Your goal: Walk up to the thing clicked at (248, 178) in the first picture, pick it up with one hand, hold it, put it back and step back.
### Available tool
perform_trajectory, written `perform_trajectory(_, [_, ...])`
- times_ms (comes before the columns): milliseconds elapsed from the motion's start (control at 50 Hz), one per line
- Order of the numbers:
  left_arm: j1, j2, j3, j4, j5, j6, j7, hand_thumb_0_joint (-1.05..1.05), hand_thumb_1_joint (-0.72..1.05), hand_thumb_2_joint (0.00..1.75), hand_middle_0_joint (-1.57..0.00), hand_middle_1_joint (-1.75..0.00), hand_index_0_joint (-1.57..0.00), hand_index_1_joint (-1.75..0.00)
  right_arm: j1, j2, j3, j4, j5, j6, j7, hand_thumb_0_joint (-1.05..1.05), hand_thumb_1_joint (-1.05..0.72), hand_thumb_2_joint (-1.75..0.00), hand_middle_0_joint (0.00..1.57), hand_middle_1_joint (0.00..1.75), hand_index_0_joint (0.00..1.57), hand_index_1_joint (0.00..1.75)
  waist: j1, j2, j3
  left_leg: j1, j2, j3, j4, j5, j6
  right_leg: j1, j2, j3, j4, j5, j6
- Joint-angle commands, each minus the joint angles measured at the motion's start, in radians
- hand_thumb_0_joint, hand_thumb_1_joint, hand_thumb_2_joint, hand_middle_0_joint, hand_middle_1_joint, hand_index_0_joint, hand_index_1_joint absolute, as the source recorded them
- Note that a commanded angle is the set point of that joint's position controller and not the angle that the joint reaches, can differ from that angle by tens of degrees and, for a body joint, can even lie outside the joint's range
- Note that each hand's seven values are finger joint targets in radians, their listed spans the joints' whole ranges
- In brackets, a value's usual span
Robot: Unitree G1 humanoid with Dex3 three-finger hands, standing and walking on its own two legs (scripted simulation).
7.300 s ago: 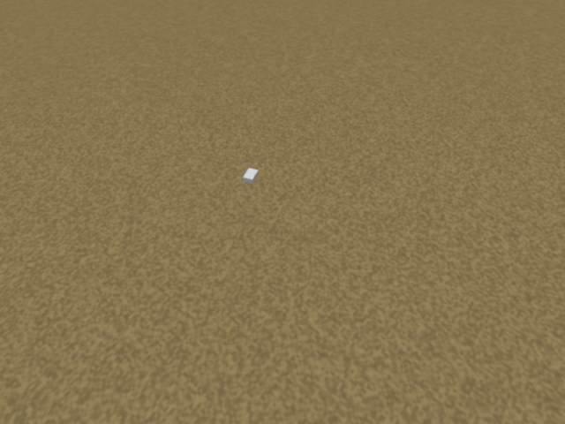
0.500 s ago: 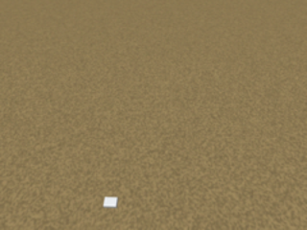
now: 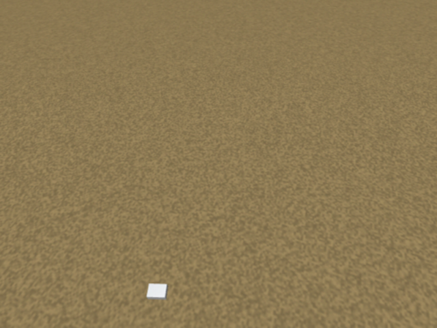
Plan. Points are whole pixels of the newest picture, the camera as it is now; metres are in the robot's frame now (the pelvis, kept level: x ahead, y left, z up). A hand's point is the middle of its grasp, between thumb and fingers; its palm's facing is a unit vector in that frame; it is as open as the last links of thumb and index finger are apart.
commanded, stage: stand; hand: left
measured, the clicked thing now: (157, 291) +0.40 +0.30 -0.77
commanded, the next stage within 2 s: none
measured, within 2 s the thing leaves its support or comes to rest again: neither
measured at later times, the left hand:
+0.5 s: hand out of the picture +0.07 +0.25 -0.16, palm faces -0.02 -0.94 -0.34, open 7.4 cm
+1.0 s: hand out of the picture +0.07 +0.26 -0.16, palm faces -0.02 -0.94 -0.34, open 7.4 cm
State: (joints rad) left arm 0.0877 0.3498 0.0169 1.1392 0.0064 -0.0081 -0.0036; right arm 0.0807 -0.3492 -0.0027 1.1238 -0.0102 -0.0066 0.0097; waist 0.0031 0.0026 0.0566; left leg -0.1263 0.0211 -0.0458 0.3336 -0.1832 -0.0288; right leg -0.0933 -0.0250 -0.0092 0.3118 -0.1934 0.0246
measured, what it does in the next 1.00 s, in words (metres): stands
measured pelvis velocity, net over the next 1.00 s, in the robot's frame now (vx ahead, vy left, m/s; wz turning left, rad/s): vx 0.00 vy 0.00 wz -0.01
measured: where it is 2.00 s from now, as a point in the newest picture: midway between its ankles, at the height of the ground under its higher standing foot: outside the picture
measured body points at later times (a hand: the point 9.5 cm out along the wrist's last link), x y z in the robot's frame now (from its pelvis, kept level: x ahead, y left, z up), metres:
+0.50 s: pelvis +0.00 +0.00 +0.00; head +0.01 +0.00 +0.45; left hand +0.07 +0.30 -0.13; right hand +0.07 -0.30 -0.13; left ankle +0.00 +0.14 -0.75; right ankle -0.02 -0.13 -0.75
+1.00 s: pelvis +0.00 +0.00 +0.00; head +0.01 +0.00 +0.45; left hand +0.07 +0.30 -0.14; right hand +0.07 -0.30 -0.13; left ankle +0.00 +0.14 -0.75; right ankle -0.02 -0.13 -0.75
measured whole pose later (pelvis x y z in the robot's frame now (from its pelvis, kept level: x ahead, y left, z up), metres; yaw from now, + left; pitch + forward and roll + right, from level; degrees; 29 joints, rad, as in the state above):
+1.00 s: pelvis +0.00 +0.00 +0.00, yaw +0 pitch -2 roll +0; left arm 0.12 0.35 0.01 1.13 0.01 -0.01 0.00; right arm 0.11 -0.35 0.00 1.13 -0.01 -0.01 0.01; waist 0.00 0.00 0.06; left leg -0.12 0.02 -0.04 0.33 -0.18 -0.03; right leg -0.09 -0.03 0.00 0.32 -0.19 0.03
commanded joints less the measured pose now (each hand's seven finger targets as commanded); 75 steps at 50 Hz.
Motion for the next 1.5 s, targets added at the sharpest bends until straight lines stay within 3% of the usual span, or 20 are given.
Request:
perform_trajectory(0, [-0.033,0.218,0.035,-0.059,0.003,-0.021,0.01,0.0,0.9,0.9,-0.2,-0.3,-0.2,-0.3,-0.04,-0.219,-0.037,-0.054,0.005,-0.021,-0.017,0.0,-0.9,-0.9,0.2,0.3,0.2,0.3,-0.003,0.002,-0.108,0.022,0.105,-0.059,-0.03,0.215,0.041,0.034,-0.111,0.071,-0.04,0.181,-0.032])
perform_trajectory(100, [-0.023,0.22,0.034,-0.059,0.001,-0.021,0.01,0.0,0.9,0.9,-0.2,-0.3,-0.2,-0.3,-0.039,-0.217,-0.036,-0.054,0.004,-0.024,-0.017,0.0,-0.9,-0.9,0.2,0.3,0.2,0.3,0.002,0.001,-0.109,0.035,0.107,-0.059,-0.03,0.236,0.038,0.032,-0.11,0.067,-0.031,0.192,-0.032])
perform_trajectory(320, [-0.018,0.22,0.033,-0.059,0.003,-0.018,0.009,0.0,0.9,0.9,-0.2,-0.3,-0.2,-0.3,-0.028,-0.216,-0.034,-0.05,0.004,-0.02,-0.016,0.0,-0.9,-0.9,0.2,0.3,0.2,0.3,-0.002,0.009,-0.078,0.006,0.097,-0.057,-0.05,0.156,0.039,0.017,-0.106,0.07,-0.046,0.137,-0.035])
perform_trajectory(500, [-0.013,0.224,0.031,-0.064,0.003,-0.021,0.01,0.0,0.9,0.9,-0.2,-0.3,-0.2,-0.3,-0.019,-0.221,-0.035,-0.052,0.005,-0.022,-0.017,0.0,-0.9,-0.9,0.2,0.3,0.2,0.3,-0.001,0.007,-0.097,0.034,0.107,-0.06,-0.037,0.213,0.04,0.018,-0.108,0.072,-0.035,0.172,-0.035])
perform_trajectory(680, [-0.006,0.226,0.029,-0.062,0.004,-0.019,0.009,0.0,0.9,0.9,-0.2,-0.3,-0.2,-0.3,-0.02,-0.219,-0.036,-0.05,0.004,-0.017,-0.013,0.0,-0.9,-0.9,0.2,0.3,0.2,0.3,-0.003,-0.01,-0.056,0.008,0.097,-0.061,-0.052,0.092,0.04,-0.022,-0.102,0.077,-0.056,0.06,-0.036])
perform_trajectory(800, [-0.008,0.227,0.028,-0.067,0.002,-0.023,0.011,0.0,0.9,0.9,-0.2,-0.3,-0.2,-0.3,-0.012,-0.22,-0.036,-0.052,0.005,-0.02,-0.014,0.0,-0.9,-0.9,0.2,0.3,0.2,0.3,-0.004,-0.001,-0.093,0.024,0.105,-0.063,-0.035,0.195,0.043,0.018,-0.11,0.076,-0.035,0.165,-0.035])
perform_trajectory(940, [0.005,0.224,0.027,-0.068,0.004,-0.02,0.011,0.0,0.9,0.9,-0.2,-0.3,-0.2,-0.3,-0.008,-0.218,-0.035,-0.053,0.003,-0.02,-0.017,0.0,-0.9,-0.9,0.2,0.3,0.2,0.3,-0.002,0.0,-0.094,0.032,0.104,-0.057,-0.036,0.209,0.043,0.014,-0.107,0.07,-0.031,0.179,-0.035])
perform_trajectory(1060, [0.003,0.22,0.025,-0.069,0.004,-0.018,0.012,0.0,0.9,0.9,-0.2,-0.3,-0.2,-0.3,-0.012,-0.223,-0.036,-0.051,0.005,-0.019,-0.016,0.0,-0.9,-0.9,0.2,0.3,0.2,0.3,-0.001,0.002,-0.069,0.019,0.102,-0.061,-0.047,0.156,0.04,-0.004,-0.102,0.071,-0.043,0.116,-0.035])
perform_trajectory(1180, [0.005,0.221,0.026,-0.07,0.005,-0.017,0.01,0.0,0.9,0.9,-0.2,-0.3,-0.2,-0.3,-0.005,-0.218,-0.034,-0.053,0.003,-0.019,-0.016,0.0,-0.9,-0.9,0.2,0.3,0.2,0.3,-0.003,0.012,-0.065,-0.001,0.097,-0.057,-0.051,0.126,0.042,0.006,-0.106,0.075,-0.04,0.117,-0.037])
perform_trajectory(1300, [0.012,0.221,0.025,-0.069,0.005,-0.019,0.01,0.0,0.9,0.9,-0.2,-0.3,-0.2,-0.3,-0.009,-0.22,-0.034,-0.056,0.005,-0.021,-0.016,0.0,-0.9,-0.9,0.2,0.3,0.2,0.3,0.003,0.003,-0.073,0.013,0.1,-0.061,-0.046,0.159,0.042,0.001,-0.104,0.072,-0.036,0.128,-0.035])
perform_trajectory(1480, [0.006,0.222,0.024,-0.074,0.003,-0.023,0.013,0.0,0.9,0.9,-0.2,-0.3,-0.2,-0.3,0.001,-0.219,-0.034,-0.057,0.005,-0.02,-0.018,0.0,-0.9,-0.9,0.2,0.3,0.2,0.3,-0.006,-0.003,-0.105,0.035,0.104,-0.054,-0.026,0.252,0.042,0.033,-0.112,0.071,-0.023,0.23,-0.034])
